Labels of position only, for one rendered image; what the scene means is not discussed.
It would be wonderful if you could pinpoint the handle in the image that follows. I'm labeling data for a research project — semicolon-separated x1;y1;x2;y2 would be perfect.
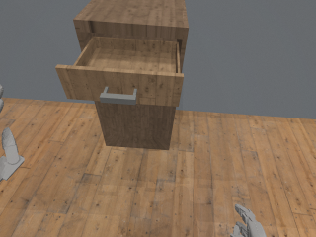
99;86;137;105

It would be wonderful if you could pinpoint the cabinet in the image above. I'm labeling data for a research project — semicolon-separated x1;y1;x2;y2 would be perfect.
73;0;189;150

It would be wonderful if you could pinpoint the left robot hand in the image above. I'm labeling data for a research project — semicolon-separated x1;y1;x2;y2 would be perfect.
0;84;25;182

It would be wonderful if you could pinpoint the right robot hand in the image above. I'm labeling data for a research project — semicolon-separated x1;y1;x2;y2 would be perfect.
230;203;267;237

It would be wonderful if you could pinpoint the drawer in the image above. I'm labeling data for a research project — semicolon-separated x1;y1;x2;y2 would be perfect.
55;36;184;107

